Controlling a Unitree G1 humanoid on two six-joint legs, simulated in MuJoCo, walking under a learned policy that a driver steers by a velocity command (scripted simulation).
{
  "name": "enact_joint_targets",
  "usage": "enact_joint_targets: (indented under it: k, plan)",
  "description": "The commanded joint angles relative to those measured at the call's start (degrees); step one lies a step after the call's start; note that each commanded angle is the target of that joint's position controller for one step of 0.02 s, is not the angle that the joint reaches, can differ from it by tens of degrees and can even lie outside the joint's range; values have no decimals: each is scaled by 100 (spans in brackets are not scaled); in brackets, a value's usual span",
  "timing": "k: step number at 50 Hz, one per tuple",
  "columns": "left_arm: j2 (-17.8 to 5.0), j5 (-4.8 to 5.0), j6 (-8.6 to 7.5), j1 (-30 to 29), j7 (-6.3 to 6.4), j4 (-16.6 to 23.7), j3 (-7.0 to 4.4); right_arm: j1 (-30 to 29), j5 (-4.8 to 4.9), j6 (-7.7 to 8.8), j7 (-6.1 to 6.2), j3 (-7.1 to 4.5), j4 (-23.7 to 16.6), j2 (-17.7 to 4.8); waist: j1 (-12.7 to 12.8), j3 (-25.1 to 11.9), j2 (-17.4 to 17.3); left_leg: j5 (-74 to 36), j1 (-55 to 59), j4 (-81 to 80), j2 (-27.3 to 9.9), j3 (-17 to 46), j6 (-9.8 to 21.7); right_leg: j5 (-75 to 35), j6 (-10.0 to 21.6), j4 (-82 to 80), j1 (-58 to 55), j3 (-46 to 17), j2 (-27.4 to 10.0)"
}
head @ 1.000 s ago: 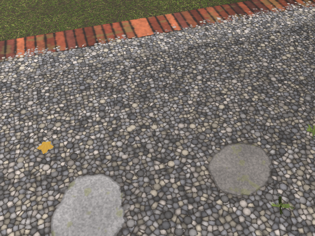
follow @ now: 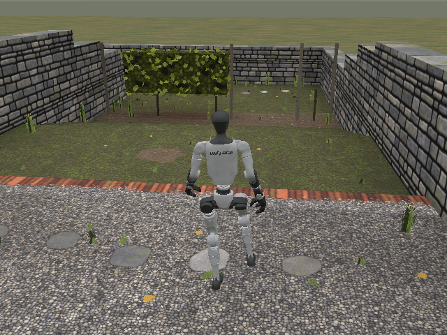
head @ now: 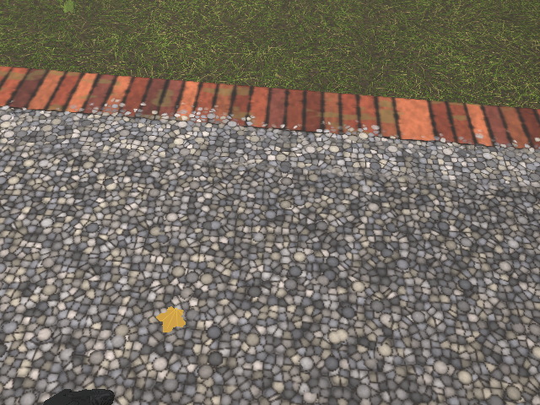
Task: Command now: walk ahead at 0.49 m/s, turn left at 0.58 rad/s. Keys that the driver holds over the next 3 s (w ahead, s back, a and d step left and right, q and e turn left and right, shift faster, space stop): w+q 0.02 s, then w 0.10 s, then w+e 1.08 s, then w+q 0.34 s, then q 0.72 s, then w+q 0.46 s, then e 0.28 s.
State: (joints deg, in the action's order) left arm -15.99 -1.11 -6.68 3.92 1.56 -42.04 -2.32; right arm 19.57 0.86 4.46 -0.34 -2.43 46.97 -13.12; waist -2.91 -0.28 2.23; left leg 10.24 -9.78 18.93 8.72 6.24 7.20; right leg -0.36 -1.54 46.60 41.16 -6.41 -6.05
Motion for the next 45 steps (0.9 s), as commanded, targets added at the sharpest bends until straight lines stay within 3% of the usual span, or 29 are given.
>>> enact_joint_targets:
  k: [1, 5, 8, 9, 10, 11, 12, 13, 14, 15, 16, 17, 18, 20, 23, 25, 28, 31, 33, 34, 35, 36, 37, 38, 39, 40, 42, 45]
  plan:
    - [-225, 52, -70, -610, -37, 505, -33, 179, 58, 34, 104, -240, -330, -942, -109, 126, -626, -533, -380, -596, -1267, 1189, 573, -645, -60, -1129, -508, 286, 410]
    - [-291, 79, -198, -985, -216, 688, -18, 566, 48, -22, 137, -194, -169, -817, -317, 81, -671, -842, 529, -110, -1591, 1506, 551, -582, 108, -1690, -436, 272, 461]
    - [-417, 97, -258, -899, -297, 738, -48, 536, -13, -96, 160, -210, -140, -929, -225, 66, -857, -1675, 1075, 213, -1858, 1636, 506, 130, 370, -1910, -629, 430, 549]
    - [-491, 105, -261, -647, -289, 692, -80, 446, -26, -115, 150, -215, -154, -974, -86, -20, -937, -2451, 1133, 436, -1833, 1540, 441, 388, 509, -2018, -1019, 568, 648]
    - [-609, 97, -265, -97, -265, 545, -152, 340, -37, -127, 136, -193, -182, -953, 193, -329, -928, -3589, 1152, 968, -1625, 1311, 337, 346, 704, -2225, -1817, 738, 804]
    - [-805, 61, -262, 866, -238, 353, -228, 138, -107, -112, 109, -134, -285, -886, 645, -1040, -846, -3944, 674, 2056, -1406, 1042, 180, 17, 1085, -2014, -3272, 311, 415]
    - [-1236, 4, -231, 1888, -218, 209, -353, 493, -156, -32, 70, -27, -330, -592, 801, -1952, 139, -2372, -1065, 3971, -759, 543, -210, -180, 1902, -1856, -5549, -1390, -645]
    - [-1176, 152, -148, 2273, -271, -33, -387, 1031, -59, 66, 31, 58, -208, -442, 719, -2214, 1573, 1756, -2665, 5538, -186, 115, -556, 829, 2546, -2590, -6532, -3496, -1578]
    - [-751, 268, -111, 1996, -270, 29, -267, 541, 20, 166, -2, -39, -341, -957, 748, -1331, 965, 1822, -3450, 5916, -615, 414, -438, 1919, 2254, -2938, -6020, -3691, -1431]
    - [-575, 216, -44, 1567, -255, 163, -210, -177, 58, 224, -26, -48, -527, -1024, 729, -578, 342, 1340, -3625, 5878, -860, 258, -423, 1854, 1985, -3067, -5217, -2919, -1174]
    - [-526, 156, -3, 1318, -272, 223, -176, -553, -37, 272, -35, -32, -626, -922, 590, -46, -192, 1015, -3573, 5466, -1010, 91, -444, 1199, 1876, -3255, -4416, -2379, -892]
    - [-475, 130, 8, 1221, -284, 275, -155, -608, -151, 288, -21, -64, -664, -892, 433, 25, -363, 778, -3334, 5008, -1177, 56, -478, 606, 1774, -3343, -4006, -2067, -676]
    - [-477, 106, 30, 1185, -292, 294, -148, -526, -188, 288, -18, -56, -692, -781, 293, 11, -258, 695, -3067, 4681, -1243, -4, -539, 221, 1740, -3444, -3729, -1852, -484]
    - [-506, 166, 46, 1221, -285, 291, -166, -421, -206, 253, 8, -26, -719, -610, 190, -98, 44, 647, -2758, 4032, -1242, -184, -706, -349, 1771, -3510, -3378, -1446, -267]
    - [-776, 222, 88, 1415, -187, 244, -261, -1072, -203, 218, 61, 51, -948, -448, 336, -38, 162, -69, -2386, 2738, -1102, -346, -910, -540, 1689, -3533, -2825, -1019, -71]
    - [-833, 254, 146, 1633, -134, 193, -284, -1537, -167, 233, 42, 78, -1049, -407, 497, -27, 230, -851, -1991, 1938, -934, -360, -945, -320, 1520, -3457, -2592, -920, 62]
    - [-823, 292, 225, 1943, -107, 128, -288, -1949, -82, 262, 5, 37, -1184, -529, 638, -53, 333, -1262, -1635, 1368, -760, -251, -953, 142, 1382, -3235, -2680, -1206, -4]
    - [-821, 311, 302, 1954, -72, 147, -302, -2073, -39, 322, -17, -78, -1287, -773, 544, -60, 427, -842, -1303, 887, -724, -100, -826, 616, 1249, -2878, -3032, -1744, -152]
    - [-722, 293, 355, 1801, -57, 207, -285, -1576, -40, 363, 9, -186, -1172, -917, 227, -197, 483, -642, -513, 469, -794, -166, -608, 577, 1065, -2371, -3009, -1820, 16]
    - [-514, 250, 345, 1685, -71, 290, -214, -966, -98, 378, 54, -270, -1083, -1097, -80, -620, 365, -521, 502, 475, -1227, 101, -375, 566, 886, -1546, -2651, -1572, 268]
    - [-95, 135, 317, 1731, -79, 418, -79, 27, -145, 353, 113, -367, -977, -1472, -398, -1419, -502, -362, 1978, 498, -2364, 1190, 19, 1807, 639, 229, -1777, -891, 744]
    - [-24, 337, 264, 2460, -77, 599, -28, 274, -145, 255, 67, -443, -801, -1720, -4, -1788, -2396, 883, 3041, 40, -3397, 3603, 838, 3508, 469, 1635, 3, -325, 1104]
    - [-605, 395, 288, 2365, -55, 401, -151, 37, -85, 239, 41, -344, -901, -1175, -80, -1146, -1516, 1614, 2529, -153, -3280, 3569, 730, 3189, 362, 2374, 555, -428, 656]
    - [-788, 338, 333, 1842, -66, 447, -214, -121, -70, 223, 45, -268, -931, -890, -163, -558, -944, 1281, 1933, -178, -3019, 2661, 507, 2661, 314, 2579, 640, -321, 501]
    - [-683, 282, 366, 1655, -74, 460, -215, -396, -101, 215, 23, -221, -942, -804, -22, -253, -543, 579, 1309, -331, -2737, 1997, 401, 2254, 247, 2485, 416, -219, 329]
    - [-624, 231, 382, 1500, -95, 521, -236, -585, -120, 205, 10, -194, -904, -699, 86, -39, -593, 142, 912, -472, -2528, 1554, 370, 1999, 216, 2284, 336, -182, 188]
    - [-420, 269, 434, 1464, -167, 585, -215, -678, -156, 233, -4, -198, -817, -683, 219, 72, -846, -388, 393, -752, -2281, 837, 336, 1718, 183, 2183, 32, -10, 23]
    - [-300, 232, 472, 1174, -194, 749, -184, -596, -132, 287, -5, -273, -622, -872, 237, 130, -706, -1171, 336, -933, -2311, 234, 459, 1291, 89, 1849, 236, 20, -51]
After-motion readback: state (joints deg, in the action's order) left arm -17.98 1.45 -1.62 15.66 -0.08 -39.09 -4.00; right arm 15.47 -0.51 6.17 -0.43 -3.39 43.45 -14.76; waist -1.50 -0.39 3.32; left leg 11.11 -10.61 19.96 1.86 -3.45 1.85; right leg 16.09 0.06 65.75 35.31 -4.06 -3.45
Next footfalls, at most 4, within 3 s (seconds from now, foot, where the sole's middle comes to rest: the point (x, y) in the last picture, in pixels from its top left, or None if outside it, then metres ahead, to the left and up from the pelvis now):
0.22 right None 0.31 -0.13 -0.78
0.68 left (225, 386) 0.55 0.08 -0.78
1.20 right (353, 315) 0.73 -0.27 -0.78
1.76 left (316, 218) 1.08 -0.20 -0.78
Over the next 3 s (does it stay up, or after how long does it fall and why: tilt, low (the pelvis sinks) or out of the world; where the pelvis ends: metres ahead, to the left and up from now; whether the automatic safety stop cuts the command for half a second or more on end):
stays up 1.20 -0.21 0.00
